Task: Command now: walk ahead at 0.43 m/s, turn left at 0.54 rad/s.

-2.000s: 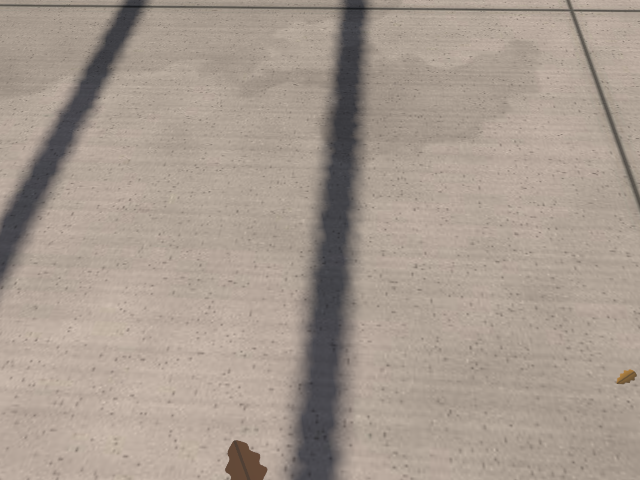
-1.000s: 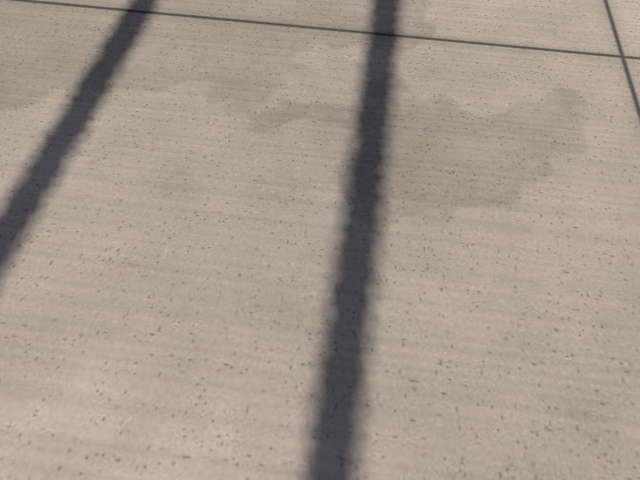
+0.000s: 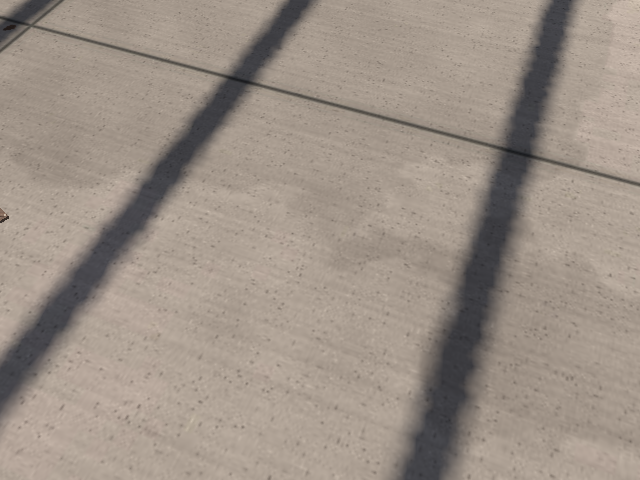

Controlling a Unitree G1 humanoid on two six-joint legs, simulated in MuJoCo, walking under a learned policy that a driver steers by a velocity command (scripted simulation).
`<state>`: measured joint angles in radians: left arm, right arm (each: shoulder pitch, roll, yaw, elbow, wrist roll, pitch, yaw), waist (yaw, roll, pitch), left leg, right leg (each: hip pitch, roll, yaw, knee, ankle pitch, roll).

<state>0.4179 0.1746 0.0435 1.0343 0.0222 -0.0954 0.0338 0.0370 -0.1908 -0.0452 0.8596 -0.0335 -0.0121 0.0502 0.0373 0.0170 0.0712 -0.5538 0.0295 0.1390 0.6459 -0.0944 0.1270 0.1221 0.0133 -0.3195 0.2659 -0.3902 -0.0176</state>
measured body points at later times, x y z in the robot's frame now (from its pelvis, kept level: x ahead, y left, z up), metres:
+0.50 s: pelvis +0.17 +0.02 +0.01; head +0.19 +0.04 +0.46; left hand +0.21 +0.27 -0.13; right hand +0.27 -0.22 -0.12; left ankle +0.14 +0.06 -0.73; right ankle +0.25 -0.11 -0.70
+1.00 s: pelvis +0.19 +0.00 +0.01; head +0.24 -0.02 +0.46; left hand +0.31 +0.28 -0.10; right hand +0.29 -0.29 -0.11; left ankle +0.23 +0.14 -0.68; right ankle +0.19 -0.09 -0.73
